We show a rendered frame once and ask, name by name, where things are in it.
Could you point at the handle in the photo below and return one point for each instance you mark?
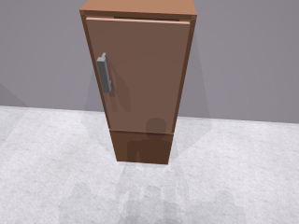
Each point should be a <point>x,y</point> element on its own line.
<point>103,72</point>

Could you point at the cupboard door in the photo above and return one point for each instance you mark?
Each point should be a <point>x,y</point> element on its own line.
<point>144,64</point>

